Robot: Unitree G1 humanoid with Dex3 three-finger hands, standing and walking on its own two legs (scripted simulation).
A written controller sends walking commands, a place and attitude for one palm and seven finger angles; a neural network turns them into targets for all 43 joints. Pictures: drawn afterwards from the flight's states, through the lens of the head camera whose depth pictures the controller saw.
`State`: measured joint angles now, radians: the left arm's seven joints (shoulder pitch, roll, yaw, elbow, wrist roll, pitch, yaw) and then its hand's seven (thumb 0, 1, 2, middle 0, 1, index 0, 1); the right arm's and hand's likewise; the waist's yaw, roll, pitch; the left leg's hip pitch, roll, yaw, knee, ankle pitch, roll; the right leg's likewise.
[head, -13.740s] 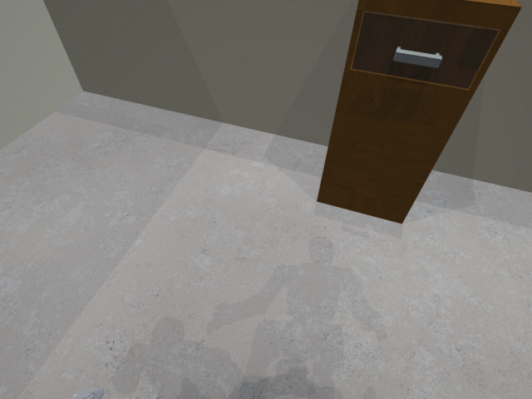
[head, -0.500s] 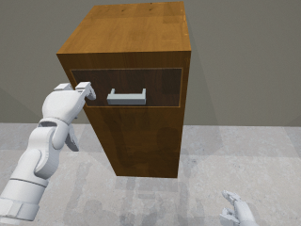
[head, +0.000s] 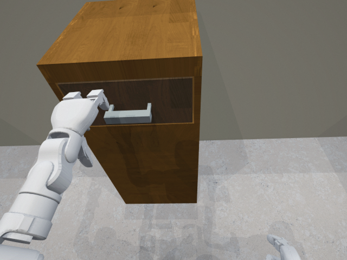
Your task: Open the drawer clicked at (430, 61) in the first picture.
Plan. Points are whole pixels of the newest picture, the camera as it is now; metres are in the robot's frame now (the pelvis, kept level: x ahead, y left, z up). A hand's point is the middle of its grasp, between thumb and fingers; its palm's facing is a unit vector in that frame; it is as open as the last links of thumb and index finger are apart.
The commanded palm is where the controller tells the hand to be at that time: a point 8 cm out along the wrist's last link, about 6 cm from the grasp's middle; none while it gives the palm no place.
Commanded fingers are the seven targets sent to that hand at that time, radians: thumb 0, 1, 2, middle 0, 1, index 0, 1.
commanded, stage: move the hooked fingers above the handle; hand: left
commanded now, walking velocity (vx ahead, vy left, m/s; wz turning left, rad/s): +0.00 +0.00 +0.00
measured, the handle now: (129, 111) +0.51 +0.18 +0.04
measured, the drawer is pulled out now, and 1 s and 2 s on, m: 0.00 0.00 0.00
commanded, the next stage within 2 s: lower the fingers behind the handle in 1.40 s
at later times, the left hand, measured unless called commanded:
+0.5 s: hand (108, 120) +0.41 +0.20 +0.10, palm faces +0.01 -0.05 -1.00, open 13.9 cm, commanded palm +0.40 +0.21 +0.16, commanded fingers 0.00 -0.50 0.30 -0.30 -1.20 -0.30 -1.20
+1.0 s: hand (115, 112) +0.45 +0.20 +0.09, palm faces +0.00 -0.04 -1.00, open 13.8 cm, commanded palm +0.43 +0.20 +0.16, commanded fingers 0.00 -0.50 0.30 -0.30 -1.20 -0.30 -1.20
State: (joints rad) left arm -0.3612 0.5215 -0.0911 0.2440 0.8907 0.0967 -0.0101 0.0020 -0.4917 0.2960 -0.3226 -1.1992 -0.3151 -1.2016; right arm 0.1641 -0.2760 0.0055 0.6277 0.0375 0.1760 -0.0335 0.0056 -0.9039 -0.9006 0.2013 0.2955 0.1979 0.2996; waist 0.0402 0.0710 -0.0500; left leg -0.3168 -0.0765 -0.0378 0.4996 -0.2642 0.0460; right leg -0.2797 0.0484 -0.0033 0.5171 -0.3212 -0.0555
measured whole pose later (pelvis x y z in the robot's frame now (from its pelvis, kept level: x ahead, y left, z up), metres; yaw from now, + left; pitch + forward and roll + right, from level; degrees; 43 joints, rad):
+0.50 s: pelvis +0.00 +0.01 +0.00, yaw +0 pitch +7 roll +1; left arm -0.56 0.43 -0.21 0.48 0.94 0.14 0.04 0.00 -0.49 0.30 -0.32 -1.20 -0.32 -1.20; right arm 0.18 -0.25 0.01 0.63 0.04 0.19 -0.04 0.00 -0.90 -0.90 0.20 0.30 0.20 0.30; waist 0.02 0.06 -0.08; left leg -0.37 -0.09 -0.03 0.55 -0.29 0.06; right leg -0.34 0.04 0.00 0.57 -0.35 -0.05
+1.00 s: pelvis +0.01 +0.01 -0.01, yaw -1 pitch +10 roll +0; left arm -0.67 0.43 -0.16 0.69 0.97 0.10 0.11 0.00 -0.49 0.30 -0.34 -1.22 -0.32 -1.20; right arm 0.30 -0.27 -0.03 0.67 0.04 0.19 -0.03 0.00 -0.90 -0.90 0.20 0.30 0.20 0.30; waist -0.03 0.06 -0.11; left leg -0.42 -0.07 -0.01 0.56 -0.30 0.06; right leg -0.38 0.05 0.02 0.56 -0.35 -0.04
